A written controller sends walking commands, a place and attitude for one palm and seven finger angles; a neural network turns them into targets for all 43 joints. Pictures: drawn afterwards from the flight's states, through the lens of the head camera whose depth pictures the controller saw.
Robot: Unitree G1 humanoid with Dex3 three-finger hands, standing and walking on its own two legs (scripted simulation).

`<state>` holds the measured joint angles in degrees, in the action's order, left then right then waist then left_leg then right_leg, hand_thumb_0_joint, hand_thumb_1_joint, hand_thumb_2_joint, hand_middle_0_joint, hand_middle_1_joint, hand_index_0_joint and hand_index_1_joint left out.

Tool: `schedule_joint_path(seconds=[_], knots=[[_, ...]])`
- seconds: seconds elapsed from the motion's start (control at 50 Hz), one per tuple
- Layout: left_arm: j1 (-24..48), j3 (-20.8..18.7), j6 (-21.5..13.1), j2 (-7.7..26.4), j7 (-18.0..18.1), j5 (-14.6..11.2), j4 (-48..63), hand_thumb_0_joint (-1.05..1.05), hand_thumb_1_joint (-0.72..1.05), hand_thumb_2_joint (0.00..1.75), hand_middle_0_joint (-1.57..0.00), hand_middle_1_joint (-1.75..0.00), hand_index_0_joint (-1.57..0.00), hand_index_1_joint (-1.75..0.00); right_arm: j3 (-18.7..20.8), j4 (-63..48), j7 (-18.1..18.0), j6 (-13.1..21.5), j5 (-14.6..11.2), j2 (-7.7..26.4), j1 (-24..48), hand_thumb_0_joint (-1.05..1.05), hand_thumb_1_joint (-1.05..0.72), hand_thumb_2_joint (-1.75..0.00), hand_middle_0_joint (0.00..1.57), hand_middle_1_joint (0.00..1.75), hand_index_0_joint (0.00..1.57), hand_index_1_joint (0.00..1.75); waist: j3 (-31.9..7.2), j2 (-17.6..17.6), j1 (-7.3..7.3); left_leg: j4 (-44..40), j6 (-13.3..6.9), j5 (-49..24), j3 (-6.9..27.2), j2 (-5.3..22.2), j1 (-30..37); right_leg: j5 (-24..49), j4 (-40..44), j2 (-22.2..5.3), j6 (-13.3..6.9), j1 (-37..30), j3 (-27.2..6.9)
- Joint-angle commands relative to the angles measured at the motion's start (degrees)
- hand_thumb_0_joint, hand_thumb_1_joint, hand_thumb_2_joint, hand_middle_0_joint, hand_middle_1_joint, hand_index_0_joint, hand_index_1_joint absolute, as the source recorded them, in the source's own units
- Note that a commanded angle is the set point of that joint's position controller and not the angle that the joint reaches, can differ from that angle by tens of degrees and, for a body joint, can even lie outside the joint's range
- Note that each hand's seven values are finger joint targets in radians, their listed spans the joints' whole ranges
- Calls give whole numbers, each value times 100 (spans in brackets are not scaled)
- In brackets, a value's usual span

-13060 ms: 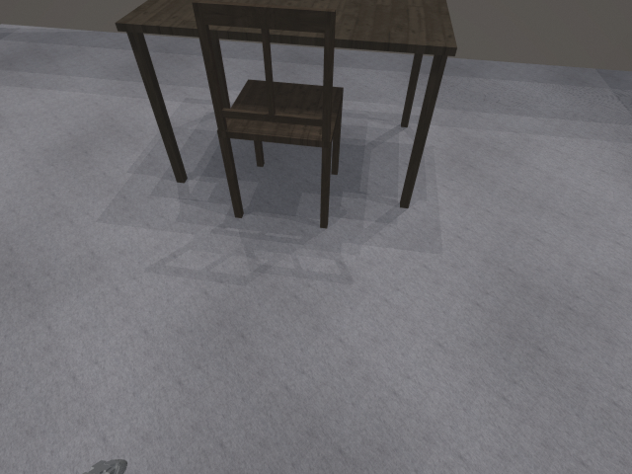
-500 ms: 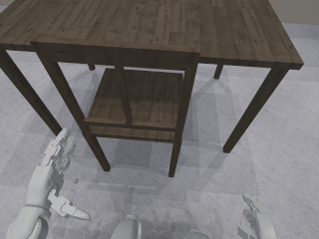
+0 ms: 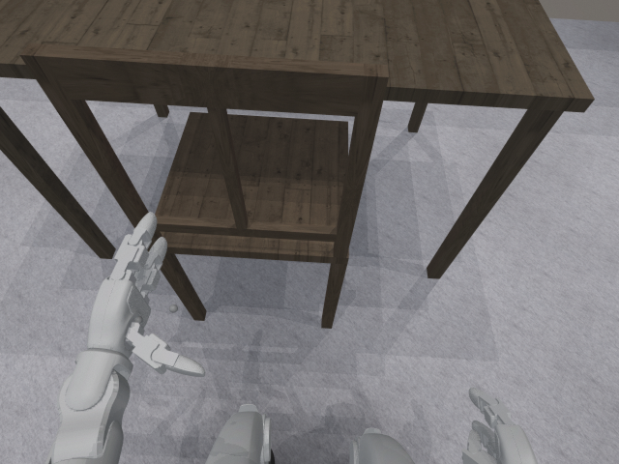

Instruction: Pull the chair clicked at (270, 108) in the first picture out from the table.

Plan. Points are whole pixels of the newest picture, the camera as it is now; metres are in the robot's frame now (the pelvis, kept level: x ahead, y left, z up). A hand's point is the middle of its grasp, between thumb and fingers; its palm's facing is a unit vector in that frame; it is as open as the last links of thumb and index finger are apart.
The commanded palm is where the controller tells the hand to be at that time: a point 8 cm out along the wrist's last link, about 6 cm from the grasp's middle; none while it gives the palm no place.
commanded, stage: aim the fingers beside a spindle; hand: left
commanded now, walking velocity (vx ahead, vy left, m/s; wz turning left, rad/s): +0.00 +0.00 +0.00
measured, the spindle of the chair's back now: (231, 175) +0.53 +0.14 +0.00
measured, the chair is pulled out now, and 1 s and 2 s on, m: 0.00 0.00 0.00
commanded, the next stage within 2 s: push the fingers through the gap in 1.40 s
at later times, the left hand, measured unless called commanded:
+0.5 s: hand (206, 278) +0.35 +0.15 +0.01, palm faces -0.05 -1.00 -0.04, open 16.9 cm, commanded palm +0.34 +0.20 +0.01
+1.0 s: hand (228, 255) +0.39 +0.13 +0.00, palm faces -0.05 -1.00 -0.04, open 16.9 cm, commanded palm +0.36 +0.18 +0.00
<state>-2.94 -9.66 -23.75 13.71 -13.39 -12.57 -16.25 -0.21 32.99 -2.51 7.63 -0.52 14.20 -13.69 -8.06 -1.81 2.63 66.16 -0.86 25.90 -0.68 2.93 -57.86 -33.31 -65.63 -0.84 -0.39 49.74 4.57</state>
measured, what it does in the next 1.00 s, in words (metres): stands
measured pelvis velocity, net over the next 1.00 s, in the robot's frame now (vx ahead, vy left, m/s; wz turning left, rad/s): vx -0.01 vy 0.00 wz -0.02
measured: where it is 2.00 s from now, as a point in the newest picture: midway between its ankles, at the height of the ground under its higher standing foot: outside the picture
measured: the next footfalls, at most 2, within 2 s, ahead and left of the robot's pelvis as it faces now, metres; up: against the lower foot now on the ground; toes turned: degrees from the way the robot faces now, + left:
none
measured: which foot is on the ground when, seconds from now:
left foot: down 0.00-1.00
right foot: down 0.00-1.00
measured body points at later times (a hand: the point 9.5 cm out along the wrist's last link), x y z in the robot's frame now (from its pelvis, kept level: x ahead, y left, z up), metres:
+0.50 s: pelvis +0.00 +0.00 -0.01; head +0.09 +0.00 +0.43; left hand +0.34 +0.20 +0.02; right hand +0.13 -0.26 -0.12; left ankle +0.05 +0.11 -0.65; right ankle -0.01 -0.12 -0.65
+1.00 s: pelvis -0.01 +0.00 -0.03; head +0.11 +0.00 +0.41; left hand +0.39 +0.18 +0.00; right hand +0.09 -0.26 -0.15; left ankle +0.05 +0.11 -0.65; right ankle -0.01 -0.12 -0.65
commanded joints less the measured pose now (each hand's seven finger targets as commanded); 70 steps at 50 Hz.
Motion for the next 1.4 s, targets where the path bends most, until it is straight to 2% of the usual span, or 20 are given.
schedule_joint_path(seconds=[0.0, 0.08, 0.18, 0.26, 0.34, 0.44, 0.52, 0.56, 0.62, 0.7, 0.78, 0.82, 0.9, 0.98, 1.08, 1.12, 1.22, 1.3, 1.34, 1.38], knots=[[1254, -159, -446, 639, 70, -73, 1246, 0, -50, 30, -6, -8, -6, -8, 347, -706, -29, 271, -27, 825, 48, 0, -90, -90, 20, 30, 20, 30, -1926, -202, 59, -744, -43, -1351, 310, -98, 2088, 1604, 936, 138, -71, -94, -163], [1318, 12, -360, 494, 194, 31, 1036, 0, -50, 30, -6, -8, -6, -8, 348, -702, 25, 166, -23, 815, 23, 0, -90, -90, 20, 30, 20, 30, -1894, -206, 60, -726, -26, -1417, 322, -91, 2051, 1649, 866, 136, -69, -15, -132], [1617, -213, -357, 630, 396, 128, 550, 0, -50, 30, -6, -8, -6, -8, 339, -691, 56, -4, -7, 823, 5, 0, -90, -90, 20, 30, 20, 30, -1763, 43, 43, -658, -30, -1124, 263, -127, 1678, 1513, 849, 145, -66, -16, -178], [1931, -300, -531, 717, 484, 180, 623, 0, -50, 30, -6, -8, -6, -8, 351, -676, 73, -79, 23, 802, -18, 0, -90, -90, 20, 30, 20, 30, -2115, -69, 1, -565, -29, -1337, 241, -128, 1786, 1714, 745, 152, -84, -79, -221], [2350, -66, -564, 544, 463, 215, 277, 0, -50, 30, -6, -8, -6, -8, 348, -577, 86, -149, 19, 821, -41, 0, -90, -90, 20, 30, 20, 30, -1944, 55, 169, -464, -41, -1164, 263, -112, 1629, 1577, 724, 162, -59, 195, -217], [2538, -113, -584, 572, 483, 238, 31, 0, -50, 30, -6, -8, -6, -8, 356, -557, 96, -224, 23, 834, -81, 0, -90, -90, 20, 30, 20, 30, -2130, -6, 111, -396, -37, -1207, 256, -134, 1596, 1634, 655, 152, -79, 191, -242], [3245, -36, -647, 578, 565, 317, -184, 0, -50, 30, -6, -8, -6, -8, 355, -445, 93, -278, 29, 840, -147, 0, -90, -90, 20, 30, 20, 30, -2068, 35, 252, -276, -51, -1112, 288, -126, 1500, 1514, 591, 165, -78, 428, -238], [3299, -59, -690, 551, 611, 326, -200, 0, -50, 30, -6, -8, -6, -8, 361, -447, 118, -295, 57, 824, -149, 0, -90, -90, 20, 30, 20, 30, -2308, -182, 166, -238, -32, -1210, 274, -146, 1580, 1602, 545, 144, -91, 405, -266], [3387, -149, -696, 613, 643, 330, -519, 0, -50, 30, -6, -8, -6, -8, 354, -412, 131, -344, 63, 831, -204, 0, -90, -90, 20, 30, 20, 30, -2271, 98, 220, -166, -59, -1192, 251, -155, 1332, 1682, 514, 161, -72, 323, -296], [3602, -259, -724, 703, 647, 386, -758, 0, -50, 30, -6, -8, -6, -8, 362, -411, 161, -418, 68, 821, -230, 0, -90, -90, 20, 30, 20, 30, -2361, -30, 167, -103, -37, -1170, 221, -166, 1214, 1697, 437, 152, -87, 354, -331], [4185, -51, -733, 533, 662, 416, -894, 0, -50, 30, -6, -8, -6, -8, 380, -338, 187, -461, 69, 837, -325, 0, -90, -90, 20, 30, 20, 30, -2375, -145, 320, -21, -32, -1137, 305, -127, 1360, 1510, 376, 167, -97, 766, -274], [4133, -237, -751, 724, 702, 427, -872, 0, -50, 30, -6, -8, -6, -8, 395, -365, 188, -473, 75, 872, -361, 0, -90, -90, 20, 30, 20, 30, -2562, -134, 259, -7, -38, -1205, 315, -126, 1401, 1541, 332, 181, -104, 717, -277], [3732, -224, -714, 631, 756, 418, -677, 0, -50, 30, -6, -8, -6, -8, 399, -453, 241, -553, 75, 830, -373, 0, -90, -90, 20, 30, 20, 30, -2843, -163, 135, -78, -17, -1500, 285, -136, 1592, 1847, 335, 176, -108, 452, -269], [3399, -372, -663, 738, 790, 410, -781, 0, -50, 30, -6, -8, -6, -8, 397, -475, 247, -625, 50, 827, -374, 0, -90, -90, 20, 30, 20, 30, -2530, 200, 150, -114, -43, -1382, 232, -140, 1303, 1908, 397, 191, -78, 306, -294], [3792, -107, -782, 537, 745, 425, -735, 0, -50, 30, -6, -8, -6, -8, 378, -440, 231, -625, 48, 808, -354, 0, -90, -90, 20, 30, 20, 30, -2307, 93, 283, -87, -64, -1038, 213, -157, 1195, 1562, 465, 190, -67, 497, -334], [4000, -181, -854, 688, 727, 432, -639, 0, -50, 30, -6, -8, -6, -8, 394, -415, 210, -592, 45, 833, -378, 0, -90, -90, 20, 30, 20, 30, -2385, -107, 262, -44, -53, -1070, 251, -145, 1319, 1510, 401, 203, -98, 632, -331], [3947, 22, -820, 475, 667, 424, -782, 0, -50, 30, -6, -8, -6, -8, 392, -395, 214, -557, 53, 829, -394, 0, -90, -90, 20, 30, 20, 30, -2420, -223, 268, -36, -39, -1186, 297, -142, 1480, 1536, 372, 201, -122, 751, -278], [3879, -87, -744, 527, 720, 429, -893, 0, -50, 30, -6, -8, -6, -8, 403, -397, 221, -600, 58, 836, -361, 0, -90, -90, 20, 30, 20, 30, -2451, 51, 249, -28, -55, -1168, 275, -153, 1362, 1592, 408, 187, -94, 631, -300], [3803, -115, -769, 566, 772, 463, -672, 0, -50, 30, -6, -8, -6, -8, 405, -461, 236, -608, 61, 830, -339, 0, -90, -90, 20, 30, 20, 30, -2672, -202, 167, -51, -22, -1403, 298, -147, 1591, 1739, 313, 181, -123, 630, -261], [3545, -132, -756, 546, 801, 430, -597, 0, -50, 30, -6, -8, -6, -8, 394, -509, 259, -637, 61, 807, -299, 0, -90, -90, 20, 30, 20, 30, -2601, -80, 127, -83, -29, -1356, 257, -161, 1510, 1761, 387, 186, -111, 458, -280]])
